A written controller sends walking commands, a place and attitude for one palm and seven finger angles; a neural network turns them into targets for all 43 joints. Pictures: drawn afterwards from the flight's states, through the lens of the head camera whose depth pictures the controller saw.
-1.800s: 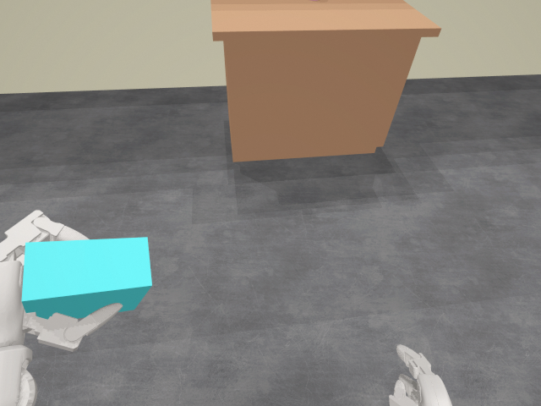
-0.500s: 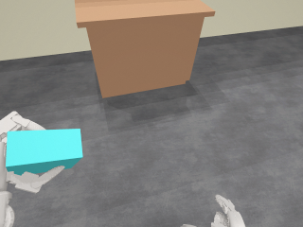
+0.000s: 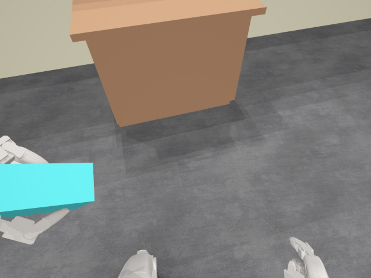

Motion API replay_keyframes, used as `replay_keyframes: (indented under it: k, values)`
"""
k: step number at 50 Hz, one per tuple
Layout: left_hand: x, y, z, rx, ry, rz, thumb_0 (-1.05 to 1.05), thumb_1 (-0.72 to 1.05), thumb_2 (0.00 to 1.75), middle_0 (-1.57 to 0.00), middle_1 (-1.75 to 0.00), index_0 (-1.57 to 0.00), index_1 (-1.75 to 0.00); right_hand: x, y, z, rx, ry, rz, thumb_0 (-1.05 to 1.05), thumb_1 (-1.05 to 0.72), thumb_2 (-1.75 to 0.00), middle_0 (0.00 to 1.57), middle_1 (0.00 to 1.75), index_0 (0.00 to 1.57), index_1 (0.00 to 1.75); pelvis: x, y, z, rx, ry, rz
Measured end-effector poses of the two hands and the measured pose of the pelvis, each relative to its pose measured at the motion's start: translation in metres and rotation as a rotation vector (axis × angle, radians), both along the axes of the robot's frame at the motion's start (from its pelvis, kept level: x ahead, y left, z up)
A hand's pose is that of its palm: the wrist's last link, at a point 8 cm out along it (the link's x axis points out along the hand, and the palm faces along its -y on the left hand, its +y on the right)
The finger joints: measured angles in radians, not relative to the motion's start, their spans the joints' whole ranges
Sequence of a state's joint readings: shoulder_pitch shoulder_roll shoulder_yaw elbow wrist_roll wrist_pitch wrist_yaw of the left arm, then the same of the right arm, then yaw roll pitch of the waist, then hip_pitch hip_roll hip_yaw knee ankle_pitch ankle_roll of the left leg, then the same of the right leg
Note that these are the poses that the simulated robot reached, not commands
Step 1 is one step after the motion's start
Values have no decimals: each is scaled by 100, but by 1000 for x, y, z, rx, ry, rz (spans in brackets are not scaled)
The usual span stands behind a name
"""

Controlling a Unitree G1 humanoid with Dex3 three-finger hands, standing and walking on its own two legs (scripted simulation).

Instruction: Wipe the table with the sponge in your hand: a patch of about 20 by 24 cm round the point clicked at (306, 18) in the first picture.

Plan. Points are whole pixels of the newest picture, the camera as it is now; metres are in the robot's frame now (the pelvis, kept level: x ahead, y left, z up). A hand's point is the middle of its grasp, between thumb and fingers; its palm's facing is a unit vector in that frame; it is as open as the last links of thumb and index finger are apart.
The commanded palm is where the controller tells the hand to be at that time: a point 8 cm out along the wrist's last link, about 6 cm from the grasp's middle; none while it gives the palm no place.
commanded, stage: walk to a spot facing it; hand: left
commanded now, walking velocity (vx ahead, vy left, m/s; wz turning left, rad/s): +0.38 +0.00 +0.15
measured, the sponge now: (57, 190) +0.22 +0.21 +0.17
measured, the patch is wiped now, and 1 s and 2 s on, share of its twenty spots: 0.00 0.00 0.00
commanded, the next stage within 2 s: none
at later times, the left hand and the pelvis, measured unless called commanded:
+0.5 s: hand (73, 111) +0.35 +0.22 +0.19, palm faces +0.45 -0.73 -0.51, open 9.9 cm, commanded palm +0.31 +0.26 +0.18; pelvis +0.16 -0.03 +0.00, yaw +1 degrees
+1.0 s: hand (105, 68) +0.51 +0.21 +0.18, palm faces +0.53 -0.71 -0.47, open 9.9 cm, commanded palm +0.46 +0.25 +0.18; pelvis +0.33 -0.05 -0.02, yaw +7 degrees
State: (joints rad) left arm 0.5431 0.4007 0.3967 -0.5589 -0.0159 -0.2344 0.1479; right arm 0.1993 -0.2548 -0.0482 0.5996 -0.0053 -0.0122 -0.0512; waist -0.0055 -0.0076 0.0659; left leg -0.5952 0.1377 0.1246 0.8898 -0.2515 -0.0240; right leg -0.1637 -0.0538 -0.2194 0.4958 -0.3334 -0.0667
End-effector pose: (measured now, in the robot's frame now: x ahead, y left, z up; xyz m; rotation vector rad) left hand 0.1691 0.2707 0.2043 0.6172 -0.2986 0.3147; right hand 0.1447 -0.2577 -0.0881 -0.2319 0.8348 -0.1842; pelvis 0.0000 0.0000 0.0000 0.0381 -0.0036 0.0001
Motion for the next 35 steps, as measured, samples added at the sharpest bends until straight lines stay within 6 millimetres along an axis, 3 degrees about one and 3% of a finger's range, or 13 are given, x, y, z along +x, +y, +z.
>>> replay_keyframes:
  k: [7,11,14,19,24,30,35]
  values:
    - [53,24,-19,-100,-96,51,0,-47,99,-77,-133,-77,-133,69,22,3,-27,-72,26,1,-91,-90,20,30,20,30,62,15,-16,-3,-16,-8]
    - [94,27,-29,-130,-135,19,0,-47,99,-77,-133,-77,-133,105,46,-1,17,-128,33,1,-91,-90,19,30,20,30,80,18,-25,1,-46,-4]
    - [116,20,-22,-116,-119,-14,0,-47,99,-77,-133,-77,-133,122,66,1,80,-137,66,1,-91,-90,20,30,20,30,91,14,-19,-19,-40,7]
    - [124,-1,6,-33,-116,-49,0,-47,99,-77,-133,-77,-133,137,76,1,156,-107,91,1,-91,-90,20,30,21,30,116,2,-6,-46,-9,4]
    - [138,-14,12,12,-63,42,0,-47,99,-77,-133,-77,-133,154,56,-16,182,-31,95,1,-90,-89,20,30,21,30,152,-20,-2,-55,10,19]
    - [179,-37,-26,-65,13,172,0,-47,99,-77,-133,-77,-133,193,0,-49,136,36,103,1,-90,-90,20,30,21,30,190,-54,-19,-33,-8,68]
    - [217,-64,-32,-121,59,116,0,-47,99,-77,-133,-77,-133,235,-44,-31,51,40,86,1,-91,-90,20,30,20,30,220,-66,-8,-5,-7,80]
